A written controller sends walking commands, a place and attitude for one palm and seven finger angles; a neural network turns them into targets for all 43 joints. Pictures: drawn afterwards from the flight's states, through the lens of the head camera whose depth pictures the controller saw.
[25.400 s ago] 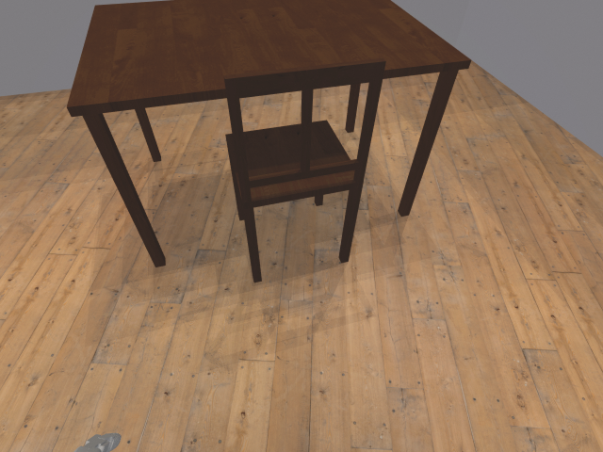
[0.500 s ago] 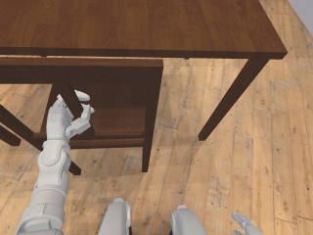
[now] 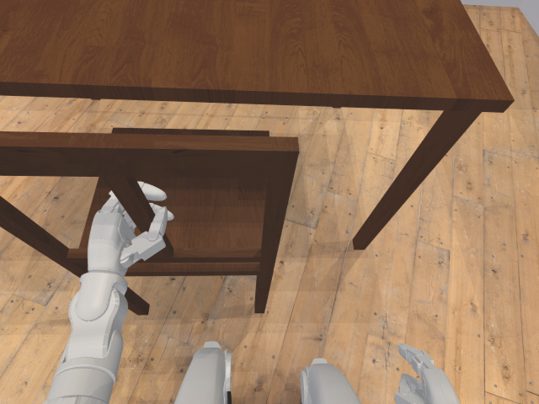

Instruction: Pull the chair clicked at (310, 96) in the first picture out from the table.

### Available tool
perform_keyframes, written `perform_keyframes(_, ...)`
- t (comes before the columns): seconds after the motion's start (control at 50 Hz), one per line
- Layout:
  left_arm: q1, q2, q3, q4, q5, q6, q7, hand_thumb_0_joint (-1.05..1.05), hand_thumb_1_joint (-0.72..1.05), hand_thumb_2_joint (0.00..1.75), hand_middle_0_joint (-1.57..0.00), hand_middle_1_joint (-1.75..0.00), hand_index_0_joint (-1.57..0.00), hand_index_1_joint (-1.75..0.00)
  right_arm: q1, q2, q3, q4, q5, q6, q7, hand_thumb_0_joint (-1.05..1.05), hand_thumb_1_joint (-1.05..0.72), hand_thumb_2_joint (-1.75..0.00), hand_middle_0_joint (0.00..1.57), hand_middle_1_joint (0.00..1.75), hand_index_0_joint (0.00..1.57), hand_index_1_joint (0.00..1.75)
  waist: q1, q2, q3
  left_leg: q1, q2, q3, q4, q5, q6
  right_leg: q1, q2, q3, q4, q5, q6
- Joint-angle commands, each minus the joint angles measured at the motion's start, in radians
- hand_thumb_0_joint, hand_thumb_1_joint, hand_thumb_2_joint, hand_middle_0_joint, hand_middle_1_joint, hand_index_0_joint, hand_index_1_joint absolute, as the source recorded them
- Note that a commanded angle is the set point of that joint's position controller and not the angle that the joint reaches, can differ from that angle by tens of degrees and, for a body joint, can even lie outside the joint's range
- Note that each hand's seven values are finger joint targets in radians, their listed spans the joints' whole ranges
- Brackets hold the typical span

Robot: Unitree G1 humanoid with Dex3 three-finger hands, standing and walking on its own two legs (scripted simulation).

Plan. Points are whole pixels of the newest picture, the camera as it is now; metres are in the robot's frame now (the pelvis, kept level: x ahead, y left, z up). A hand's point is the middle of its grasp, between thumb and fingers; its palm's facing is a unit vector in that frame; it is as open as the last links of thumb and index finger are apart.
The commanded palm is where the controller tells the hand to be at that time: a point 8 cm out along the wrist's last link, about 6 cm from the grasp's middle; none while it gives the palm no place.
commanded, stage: step backward, pulling the chair out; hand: left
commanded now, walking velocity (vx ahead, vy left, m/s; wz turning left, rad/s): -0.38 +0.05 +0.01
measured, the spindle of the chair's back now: (146, 221) +0.37 +0.19 +0.01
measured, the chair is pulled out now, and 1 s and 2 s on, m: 0.05 0.17 0.24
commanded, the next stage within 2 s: none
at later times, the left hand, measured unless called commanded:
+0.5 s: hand (160, 258) +0.31 +0.16 +0.04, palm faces +0.05 -0.99 -0.10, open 5.3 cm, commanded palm +0.27 +0.20 +0.04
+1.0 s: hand (170, 320) +0.23 +0.13 +0.04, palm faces +0.00 -0.99 -0.15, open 5.4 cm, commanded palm +0.22 +0.18 +0.04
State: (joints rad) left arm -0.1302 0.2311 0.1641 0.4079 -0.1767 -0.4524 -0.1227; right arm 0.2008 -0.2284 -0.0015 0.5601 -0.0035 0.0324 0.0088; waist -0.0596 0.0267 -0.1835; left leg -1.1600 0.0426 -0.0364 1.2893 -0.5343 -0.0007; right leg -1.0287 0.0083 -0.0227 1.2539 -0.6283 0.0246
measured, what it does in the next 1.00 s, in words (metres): rises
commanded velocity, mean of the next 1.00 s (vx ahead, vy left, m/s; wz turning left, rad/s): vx -0.38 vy -0.02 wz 0.04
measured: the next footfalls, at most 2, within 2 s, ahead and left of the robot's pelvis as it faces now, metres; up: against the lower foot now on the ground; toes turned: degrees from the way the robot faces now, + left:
left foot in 1.34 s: -0.05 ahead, +0.14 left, +0.00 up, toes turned -1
left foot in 1.82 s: -0.10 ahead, +0.16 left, +0.00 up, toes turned +1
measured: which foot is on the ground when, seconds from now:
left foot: down 0.00-1.00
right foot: down 0.00-1.00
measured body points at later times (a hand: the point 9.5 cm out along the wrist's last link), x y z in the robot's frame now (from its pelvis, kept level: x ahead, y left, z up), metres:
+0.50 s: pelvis -0.03 +0.01 +0.10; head +0.04 +0.03 +0.54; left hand +0.30 +0.21 +0.05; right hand +0.07 -0.26 +0.00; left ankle +0.03 +0.12 -0.62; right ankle -0.02 -0.14 -0.62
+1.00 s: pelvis -0.08 +0.01 +0.10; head -0.03 +0.01 +0.55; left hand +0.23 +0.18 +0.05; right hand +0.03 -0.25 -0.02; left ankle +0.03 +0.12 -0.62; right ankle -0.02 -0.14 -0.62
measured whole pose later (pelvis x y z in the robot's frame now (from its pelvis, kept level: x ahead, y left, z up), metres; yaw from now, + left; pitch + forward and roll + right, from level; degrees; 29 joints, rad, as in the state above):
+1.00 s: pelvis -0.08 +0.01 +0.10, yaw -1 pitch +1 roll -2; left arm -0.27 0.13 -0.04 0.95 -0.06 -0.28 0.10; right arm 0.22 -0.23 0.00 0.68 0.04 0.05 -0.14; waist -0.03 0.04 0.07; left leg -0.48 0.04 0.04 0.59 -0.14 0.02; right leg -0.41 -0.01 0.02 0.63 -0.31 0.02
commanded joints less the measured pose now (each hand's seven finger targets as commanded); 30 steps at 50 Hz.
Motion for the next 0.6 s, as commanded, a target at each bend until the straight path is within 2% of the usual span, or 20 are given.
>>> perform_keyframes(0.0, -0.364, 0.335, 0.081, -0.483, 0.114, 0.093, 0.165, 0.00, 0.90, 0.90, -0.50, -1.45, -0.50, -1.45, 0.112, -0.131, -0.054, -0.210, 0.054, 0.040, -0.074, 0.00, -0.90, -0.90, 0.20, 0.30, 0.20, 0.30, 0.024, 0.207, -0.619, 0.875, -0.031, 0.041, -0.378, 0.501, 0.030, 0.507, -0.028, 0.054, -0.379, 0.656, -0.054)
perform_keyframes(0.02, -0.277, 0.293, 0.064, -0.451, 0.113, 0.130, 0.189, 0.00, 0.90, 0.90, -0.50, -1.45, -0.50, -1.45, 0.119, -0.127, -0.053, -0.205, 0.056, 0.036, -0.086, 0.00, -0.90, -0.90, 0.20, 0.30, 0.20, 0.30, 0.020, 0.183, -0.584, 0.883, -0.028, 0.031, -0.382, 0.556, 0.029, 0.513, -0.033, 0.047, -0.388, 0.737, -0.047)
perform_keyframes(0.04, -0.207, 0.266, 0.048, -0.363, 0.122, 0.173, 0.204, 0.00, 0.90, 0.90, -0.50, -1.45, -0.50, -1.45, 0.089, -0.121, -0.042, -0.201, 0.058, 0.044, -0.096, 0.00, -0.90, -0.90, 0.20, 0.30, 0.20, 0.30, 0.017, 0.189, -0.518, 0.843, -0.021, 0.023, -0.403, 0.583, 0.029, 0.498, -0.040, 0.048, -0.391, 0.743, -0.043)
perform_keyframes(0.08, -0.124, 0.181, -0.019, -0.141, 0.129, 0.251, 0.220, 0.00, 0.90, 0.90, -0.50, -1.45, -0.50, -1.45, 0.076, -0.119, -0.027, -0.164, 0.061, 0.064, -0.110, 0.00, -0.90, -0.90, 0.20, 0.30, 0.20, 0.30, 0.007, 0.066, -0.349, 0.748, -0.002, 0.008, -0.452, 0.545, 0.035, 0.517, -0.044, 0.046, -0.443, 0.740, -0.031)
perform_keyframes(0.1, -0.143, 0.148, -0.055, -0.057, 0.138, 0.277, 0.223, 0.00, 0.90, 0.90, -0.50, -1.45, -0.50, -1.45, 0.080, -0.121, -0.023, -0.141, 0.061, 0.073, -0.115, 0.00, -0.90, -0.90, 0.20, 0.30, 0.20, 0.30, -0.005, 0.015, -0.251, 0.709, 0.011, 0.010, -0.477, 0.528, 0.037, 0.525, -0.052, 0.045, -0.474, 0.753, -0.020)
perform_keyframes(0.12, -0.203, 0.157, -0.058, -0.007, 0.136, 0.285, 0.229, 0.00, 0.90, 0.90, -0.50, -1.45, -0.50, -1.45, 0.078, -0.133, -0.021, -0.129, 0.060, 0.080, -0.120, 0.00, -0.90, -0.90, 0.20, 0.30, 0.20, 0.30, -0.008, -0.026, -0.199, 0.690, 0.027, -0.002, -0.510, 0.520, 0.037, 0.541, -0.058, 0.041, -0.499, 0.743, -0.013)
perform_keyframes(0.14, -0.245, 0.160, -0.059, 0.046, 0.139, 0.286, 0.235, 0.00, 0.90, 0.90, -0.50, -1.45, -0.50, -1.45, 0.076, -0.137, -0.021, -0.114, 0.058, 0.080, -0.123, 0.00, -0.90, -0.90, 0.20, 0.30, 0.20, 0.30, -0.008, -0.040, -0.176, 0.692, 0.033, -0.001, -0.528, 0.526, 0.038, 0.566, -0.067, 0.054, -0.531, 0.768, -0.005)
perform_keyframes(0.16, -0.292, 0.162, -0.064, 0.086, 0.140, 0.276, 0.238, 0.00, 0.90, 0.90, -0.50, -1.45, -0.50, -1.45, 0.073, -0.140, -0.021, -0.104, 0.057, 0.079, -0.127, 0.00, -0.90, -0.90, 0.20, 0.30, 0.20, 0.30, -0.007, -0.025, -0.150, 0.711, 0.043, -0.002, -0.553, 0.538, 0.037, 0.575, -0.075, 0.057, -0.556, 0.772, 0.000)
perform_keyframes(0.18, -0.332, 0.185, -0.049, 0.100, 0.147, 0.264, 0.243, 0.00, 0.90, 0.90, -0.50, -1.45, -0.50, -1.45, 0.075, -0.144, -0.025, -0.096, 0.053, 0.076, -0.132, 0.00, -0.90, -0.90, 0.20, 0.30, 0.20, 0.30, -0.003, 0.005, -0.149, 0.743, 0.048, 0.001, -0.572, 0.574, 0.036, 0.587, -0.078, 0.058, -0.576, 0.789, 0.001)
perform_keyframes(0.24, -0.326, 0.138, -0.085, 0.199, 0.151, 0.236, 0.235, 0.00, 0.90, 0.90, -0.50, -1.45, -0.50, -1.45, 0.075, -0.134, -0.026, -0.073, 0.048, 0.080, -0.133, 0.00, -0.90, -0.90, 0.20, 0.30, 0.20, 0.30, 0.005, 0.133, -0.151, 0.848, 0.076, -0.021, -0.625, 0.702, 0.038, 0.615, -0.070, 0.042, -0.592, 0.755, -0.003)
perform_keyframes(0.26, -0.318, 0.128, -0.093, 0.219, 0.151, 0.228, 0.232, 0.00, 0.90, 0.90, -0.50, -1.45, -0.50, -1.45, 0.072, -0.132, -0.029, -0.068, 0.048, 0.082, -0.131, 0.00, -0.90, -0.90, 0.20, 0.30, 0.20, 0.30, 0.009, 0.162, -0.152, 0.880, 0.087, -0.037, -0.637, 0.738, 0.043, 0.619, -0.062, 0.037, -0.595, 0.724, -0.006)
perform_keyframes(0.28, -0.315, 0.146, -0.080, 0.223, 0.153, 0.224, 0.230, 0.00, 0.90, 0.90, -0.50, -1.45, -0.50, -1.45, 0.066, -0.140, -0.034, -0.069, 0.045, 0.084, -0.131, 0.00, -0.90, -0.90, 0.20, 0.30, 0.20, 0.30, 0.014, 0.184, -0.153, 0.902, 0.095, -0.047, -0.646, 0.777, 0.046, 0.632, -0.054, 0.033, -0.605, 0.712, -0.008)
perform_keyframes(0.32, -0.287, 0.120, -0.098, 0.225, 0.144, 0.211, 0.222, 0.00, 0.90, 0.90, -0.50, -1.45, -0.50, -1.45, 0.047, -0.130, -0.032, -0.075, 0.044, 0.088, -0.125, 0.00, -0.90, -0.90, 0.20, 0.30, 0.20, 0.30, 0.019, 0.206, -0.156, 0.921, 0.107, -0.065, -0.679, 0.761, 0.047, 0.646, -0.043, 0.024, -0.609, 0.639, -0.012)
perform_keyframes(0.36, -0.247, 0.111, -0.105, 0.213, 0.137, 0.202, 0.216, 0.00, 0.90, 0.90, -0.50, -1.45, -0.50, -1.45, 0.028, -0.131, -0.034, -0.086, 0.044, 0.088, -0.122, 0.00, -0.90, -0.90, 0.20, 0.30, 0.20, 0.30, 0.027, 0.218, -0.144, 0.906, 0.116, -0.078, -0.717, 0.700, 0.049, 0.671, -0.032, 0.019, -0.620, 0.578, -0.017)
perform_keyframes(0.38, -0.209, 0.127, -0.085, 0.208, 0.137, 0.200, 0.215, 0.00, 0.90, 0.90, -0.50, -1.45, -0.50, -1.45, 0.021, -0.133, -0.038, -0.091, 0.041, 0.086, -0.123, 0.00, -0.90, -0.90, 0.20, 0.30, 0.20, 0.30, 0.037, 0.215, -0.156, 0.906, 0.122, -0.084, -0.732, 0.693, 0.053, 0.690, -0.026, 0.016, -0.623, 0.568, -0.018)
perform_keyframes(0.4, -0.188, 0.105, -0.102, 0.192, 0.131, 0.198, 0.211, 0.00, 0.90, 0.90, -0.50, -1.45, -0.50, -1.45, 0.013, -0.127, -0.035, -0.095, 0.042, 0.085, -0.120, 0.00, -0.90, -0.90, 0.20, 0.30, 0.20, 0.30, 0.036, 0.213, -0.157, 0.906, 0.125, -0.080, -0.742, 0.675, 0.051, 0.705, -0.024, 0.015, -0.626, 0.565, -0.019)
perform_keyframes(0.48, -0.130, 0.115, -0.089, 0.142, 0.126, 0.193, 0.209, 0.00, 0.90, 0.90, -0.50, -1.45, -0.50, -1.45, -0.008, -0.133, -0.040, -0.107, 0.042, 0.072, -0.126, 0.00, -0.90, -0.90, 0.20, 0.30, 0.20, 0.30, 0.041, 0.191, -0.139, 0.857, 0.136, -0.077, -0.793, 0.522, 0.053, 0.745, -0.019, 0.022, -0.641, 0.516, -0.026)
perform_keyframes(0.52, -0.168, 0.101, -0.106, 0.110, 0.126, 0.190, 0.212, 0.00, 0.90, 0.90, -0.50, -1.45, -0.50, -1.45, -0.015, -0.126, -0.037, -0.102, 0.040, 0.064, -0.126, 0.00, -0.90, -0.90, 0.20, 0.30, 0.20, 0.30, 0.031, 0.194, -0.123, 0.846, 0.143, -0.066, -0.811, 0.450, 0.056, 0.742, -0.022, 0.026, -0.640, 0.485, -0.024)
perform_keyframes(0.58, -0.218, 0.117, -0.101, 0.123, 0.134, 0.187, 0.222, 0.00, 0.90, 0.90, -0.50, -1.45, -0.50, -1.45, -0.005, -0.133, -0.041, -0.079, 0.038, 0.047, -0.138, 0.00, -0.90, -0.90, 0.20, 0.30, 0.20, 0.30, 0.021, 0.148, -0.083, 0.815, 0.141, -0.058, -0.822, 0.343, 0.053, 0.730, -0.028, 0.041, -0.665, 0.437, -0.025)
